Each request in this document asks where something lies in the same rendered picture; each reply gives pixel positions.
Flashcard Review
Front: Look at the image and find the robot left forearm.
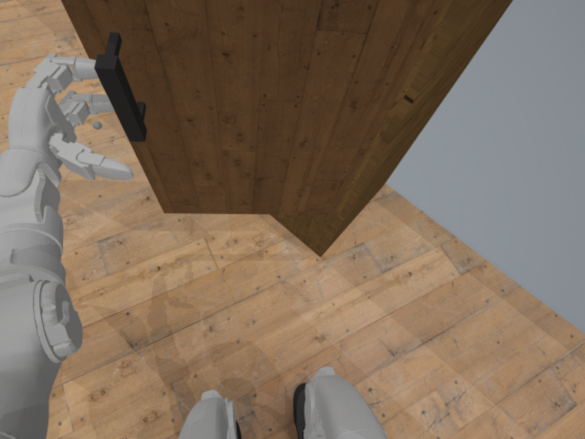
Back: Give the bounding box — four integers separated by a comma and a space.
0, 148, 66, 290

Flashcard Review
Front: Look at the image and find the left robot hand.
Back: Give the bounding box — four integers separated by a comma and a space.
8, 53, 133, 180

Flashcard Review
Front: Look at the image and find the handle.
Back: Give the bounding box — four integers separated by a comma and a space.
94, 32, 147, 142

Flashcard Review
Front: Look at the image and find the cupboard door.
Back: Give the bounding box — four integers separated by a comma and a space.
61, 0, 448, 215

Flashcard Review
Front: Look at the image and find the robot left thigh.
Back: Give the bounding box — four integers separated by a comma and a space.
178, 397, 238, 439

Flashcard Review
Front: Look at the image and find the left robot upper arm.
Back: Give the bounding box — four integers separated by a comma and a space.
0, 280, 83, 439

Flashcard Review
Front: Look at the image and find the robot left shin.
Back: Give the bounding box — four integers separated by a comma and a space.
201, 391, 223, 401

